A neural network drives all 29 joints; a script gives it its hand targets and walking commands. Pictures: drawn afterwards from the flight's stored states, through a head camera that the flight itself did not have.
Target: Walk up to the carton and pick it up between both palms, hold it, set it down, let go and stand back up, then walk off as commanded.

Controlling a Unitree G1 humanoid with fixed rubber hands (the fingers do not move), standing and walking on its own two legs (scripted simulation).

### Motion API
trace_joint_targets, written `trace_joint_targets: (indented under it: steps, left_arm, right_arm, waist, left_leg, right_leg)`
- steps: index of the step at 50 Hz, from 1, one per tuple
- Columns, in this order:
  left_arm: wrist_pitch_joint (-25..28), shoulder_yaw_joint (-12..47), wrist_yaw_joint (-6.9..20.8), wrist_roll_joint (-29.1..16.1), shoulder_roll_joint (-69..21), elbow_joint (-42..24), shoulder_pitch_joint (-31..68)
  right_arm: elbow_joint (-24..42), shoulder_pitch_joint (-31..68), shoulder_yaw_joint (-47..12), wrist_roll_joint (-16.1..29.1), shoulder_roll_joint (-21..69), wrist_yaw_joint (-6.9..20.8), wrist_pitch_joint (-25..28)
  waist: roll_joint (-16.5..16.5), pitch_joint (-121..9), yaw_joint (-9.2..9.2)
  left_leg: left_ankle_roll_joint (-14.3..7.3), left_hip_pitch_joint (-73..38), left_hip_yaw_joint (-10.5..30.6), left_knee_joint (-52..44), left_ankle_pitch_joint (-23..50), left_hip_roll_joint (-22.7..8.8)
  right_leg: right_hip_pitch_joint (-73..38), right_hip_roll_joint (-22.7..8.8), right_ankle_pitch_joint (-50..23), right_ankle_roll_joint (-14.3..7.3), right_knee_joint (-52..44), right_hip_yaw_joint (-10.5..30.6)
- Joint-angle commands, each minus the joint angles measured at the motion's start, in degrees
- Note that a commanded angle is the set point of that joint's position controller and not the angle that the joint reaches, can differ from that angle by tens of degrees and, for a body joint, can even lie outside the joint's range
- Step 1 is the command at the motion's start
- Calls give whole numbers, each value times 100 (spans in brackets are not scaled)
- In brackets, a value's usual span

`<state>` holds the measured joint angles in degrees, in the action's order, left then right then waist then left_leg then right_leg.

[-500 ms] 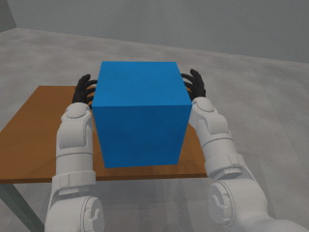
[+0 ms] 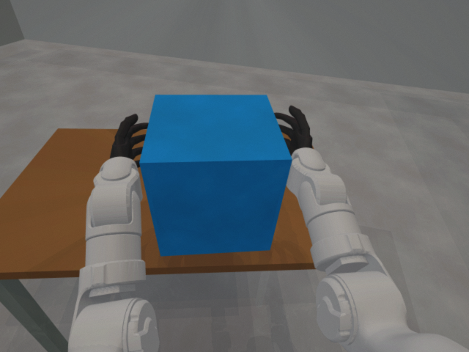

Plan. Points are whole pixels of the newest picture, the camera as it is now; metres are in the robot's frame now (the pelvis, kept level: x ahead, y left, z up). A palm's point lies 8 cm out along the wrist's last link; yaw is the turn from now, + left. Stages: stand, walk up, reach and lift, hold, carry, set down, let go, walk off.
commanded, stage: hold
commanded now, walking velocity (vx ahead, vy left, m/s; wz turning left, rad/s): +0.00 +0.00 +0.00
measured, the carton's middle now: (214, 174) +0.39 +0.02 +0.16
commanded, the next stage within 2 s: none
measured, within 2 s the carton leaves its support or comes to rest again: neither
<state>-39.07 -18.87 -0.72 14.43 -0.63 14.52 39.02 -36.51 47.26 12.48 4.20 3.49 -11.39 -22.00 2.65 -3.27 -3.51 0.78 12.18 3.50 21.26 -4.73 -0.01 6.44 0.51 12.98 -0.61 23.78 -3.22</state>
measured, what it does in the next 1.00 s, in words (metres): stands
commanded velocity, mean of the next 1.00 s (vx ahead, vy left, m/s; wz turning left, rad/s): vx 0.00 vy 0.00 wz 0.00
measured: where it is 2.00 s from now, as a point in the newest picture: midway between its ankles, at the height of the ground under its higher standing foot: outside the picture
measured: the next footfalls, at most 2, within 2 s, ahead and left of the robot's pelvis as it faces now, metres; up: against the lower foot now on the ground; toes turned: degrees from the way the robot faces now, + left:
none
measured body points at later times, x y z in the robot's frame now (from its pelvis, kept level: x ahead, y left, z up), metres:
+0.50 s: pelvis +0.00 +0.00 +0.00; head -0.05 +0.02 +0.45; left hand +0.38 +0.17 +0.20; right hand +0.39 -0.13 +0.21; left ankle +0.08 +0.13 -0.74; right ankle +0.00 -0.10 -0.74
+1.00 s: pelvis +0.00 +0.00 +0.00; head -0.05 +0.02 +0.45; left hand +0.39 +0.16 +0.20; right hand +0.39 -0.13 +0.21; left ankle +0.08 +0.13 -0.74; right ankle +0.00 -0.10 -0.74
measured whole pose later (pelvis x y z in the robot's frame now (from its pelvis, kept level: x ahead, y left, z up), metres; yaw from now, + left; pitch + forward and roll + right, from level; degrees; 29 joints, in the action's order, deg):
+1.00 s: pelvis +0.00 +0.00 +0.00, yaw +0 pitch -5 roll +0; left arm -39.8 -18.7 -0.6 14.4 -0.9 12.8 38.2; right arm -35.0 46.4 11.3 4.8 3.3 -11.7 -22.6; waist 2.7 -3.2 -3.7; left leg 0.8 11.9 3.5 21.3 -4.9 0.0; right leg 6.2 0.5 13.1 -0.6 23.7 -3.2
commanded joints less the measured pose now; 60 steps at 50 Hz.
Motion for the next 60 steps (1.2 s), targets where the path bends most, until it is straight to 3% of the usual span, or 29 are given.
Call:
trace_joint_targets:
  steps: [1,6,7,11,12,14,17,20,22,24,26,30,34,36,37,38,40,43,45,46,49,51,53,54,55,56,58,59,60]
  left_arm:
    - [286,2951,643,-705,-3201,-818,3852]
    - [348,3284,627,-938,-3232,-1181,4357]
    - [353,3175,661,-905,-3168,-1004,4110]
    - [281,3072,659,-804,-3270,-1013,3959]
    - [231,2965,676,-733,-3189,-645,3884]
    - [298,3025,645,-762,-3147,-1019,4202]
    - [239,3017,692,-750,-3180,-948,4269]
    - [328,3145,644,-805,-3277,-1113,4275]
    - [314,3098,668,-881,-3268,-1030,4320]
    - [316,3120,620,-834,-3280,-857,4302]
    - [302,2922,643,-710,-3130,-993,4232]
    - [257,3139,622,-729,-3323,-816,4034]
    - [265,3039,687,-770,-3248,-808,3944]
    - [306,2836,694,-625,-3009,-837,4210]
    - [328,2936,677,-690,-3202,-893,4320]
    - [323,3126,644,-849,-3301,-1008,4364]
    - [272,3028,649,-733,-3246,-589,4117]
    - [333,2922,679,-686,-3077,-909,4139]
    - [380,3052,684,-860,-3135,-1344,4376]
    - [306,2960,659,-699,-3084,-1066,4212]
    - [271,3065,693,-790,-3250,-789,4007]
    - [317,3165,654,-891,-3280,-1369,4108]
    - [293,3086,635,-799,-3177,-1079,4252]
    - [259,3250,617,-824,-3297,-922,4195]
    - [232,2997,679,-746,-3202,-821,3944]
    - [230,3169,678,-767,-3297,-826,3855]
    - [226,3064,646,-789,-3244,-942,3957]
    - [269,3196,631,-878,-3372,-1249,4223]
    - [238,3113,627,-834,-3268,-1144,3979]
  right_arm:
    - [1380,3931,-2979,1027,2959,421,179]
    - [1549,4095,-2887,1027,3032,424,192]
    - [1673,4025,-3064,1053,3176,388,191]
    - [1472,3873,-2943,1070,2940,392,120]
    - [1531,4127,-3009,1145,2918,393,123]
    - [1474,4004,-2984,1038,3106,429,142]
    - [1180,3947,-2762,891,2933,425,79]
    - [1433,3932,-2944,1025,3082,412,136]
    - [1534,4243,-2927,972,3070,426,151]
    - [1352,4259,-2846,1026,3061,462,189]
    - [1296,3978,-2896,962,3211,471,141]
    - [1184,3956,-2787,925,2888,475,173]
    - [1600,4035,-2915,949,3051,431,203]
    - [1065,3943,-2829,913,3040,456,119]
    - [1383,4262,-2928,964,3163,460,206]
    - [1429,4216,-2845,990,3041,461,191]
    - [1420,4302,-2874,989,3041,477,202]
    - [1142,3989,-2820,932,3001,453,160]
    - [1565,3878,-3025,1084,3277,429,170]
    - [1356,3991,-2977,1088,3024,434,147]
    - [1557,4099,-2959,1008,2968,403,138]
    - [1666,3947,-3025,1061,3028,429,181]
    - [1347,3999,-2963,1065,3077,445,130]
    - [1377,4101,-2901,1045,2909,458,148]
    - [1421,3880,-2943,1022,2956,422,137]
    - [1408,3893,-2893,940,2876,420,148]
    - [1644,4063,-3029,1086,3014,435,165]
    - [1730,4108,-3000,1084,3050,428,180]
    - [1713,3961,-3121,1232,3043,406,153]
  waist:
    - [-353,-2143,-53]
    - [-586,-2289,-243]
    - [-278,-2143,-150]
    - [-560,-2266,-228]
    - [-337,-1930,-95]
    - [-421,-1953,-66]
    - [-336,-1915,-225]
    - [-569,-2204,-177]
    - [-361,-2250,-145]
    - [-477,-2125,-168]
    - [-346,-1925,-28]
    - [-551,-2025,-167]
    - [-236,-2049,-136]
    - [-454,-1783,-24]
    - [-374,-2020,31]
    - [-445,-2202,-154]
    - [-411,-2023,-36]
    - [-313,-1915,-85]
    - [-464,-2396,-123]
    - [-509,-2221,-38]
    - [-407,-2002,-162]
    - [-496,-2449,-141]
    - [-445,-2079,-81]
    - [-606,-1997,-202]
    - [-346,-2058,-150]
    - [-545,-1992,-223]
    - [-333,-2024,-38]
    - [-577,-2380,-160]
    - [-545,-2154,-84]
  left_leg:
    - [-129,-2057,-362,-276,333,143]
    - [-83,-2051,-327,-295,-98,132]
    - [-119,-1955,-369,-260,-30,178]
    - [-65,-2065,-371,-260,170,144]
    - [-111,-1916,-380,-335,-86,175]
    - [-160,-1936,-376,-350,-184,155]
    - [-92,-1880,-354,-401,-347,117]
    - [-51,-1914,-312,-293,-8,127]
    - [-113,-1958,-351,-355,-153,109]
    - [-93,-1834,-332,-426,-295,75]
    - [-176,-1735,-395,-379,-327,153]
    - [-42,-2005,-295,-340,-100,62]
    - [-190,-1819,-367,-338,-152,152]
    - [-183,-1760,-413,-406,-365,158]
    - [-169,-1741,-380,-375,-277,162]
    - [-82,-1897,-324,-408,-359,71]
    - [-142,-1885,-381,-397,-518,135]
    - [-186,-1948,-368,-356,-194,91]
    - [-154,-1974,-355,-236,150,162]
    - [-173,-2044,-371,-277,95,137]
    - [-94,-1982,-355,-346,-191,100]
    - [-72,-2056,-303,-250,186,104]
    - [-90,-1982,-325,-309,-14,99]
    - [-29,-2023,-305,-318,-57,64]
    - [-75,-2032,-344,-340,-123,130]
    - [-41,-2008,-336,-336,-13,118]
    - [-104,-1935,-343,-362,-140,116]
    - [-36,-2109,-345,-290,-28,97]
    - [-86,-2017,-354,-213,237,149]
  right_leg:
    - [-65,160,-848,449,-942,38]
    - [261,138,-414,421,-943,25]
    - [-23,146,-635,443,-959,17]
    - [71,134,-690,418,-928,36]
    - [100,153,-505,459,-981,-14]
    - [196,143,-272,418,-979,30]
    - [195,140,-207,419,-963,24]
    - [13,156,-624,370,-894,54]
    - [132,132,-389,415,-935,30]
    - [224,151,-204,387,-957,12]
    - [116,83,-177,425,-928,77]
    - [238,150,-436,360,-908,10]
    - [-68,100,-480,443,-981,58]
    - [132,70,-206,440,-960,50]
    - [107,118,-148,418,-959,33]
    - [158,139,-163,406,-924,13]
    - [308,98,30,417,-1045,34]
    - [230,131,-375,415,-966,49]
    - [-60,91,-818,445,-852,110]
    - [95,138,-650,420,-929,75]
    - [196,139,-423,392,-965,52]
    - [-1,149,-769,398,-846,77]
    - [116,143,-599,383,-919,52]
    - [254,159,-508,383,-940,16]
    - [22,136,-605,401,-949,18]
    - [108,130,-662,395,-955,28]
    - [54,155,-420,404,-956,-12]
    - [92,131,-528,367,-900,31]
    - [30,137,-826,416,-866,96]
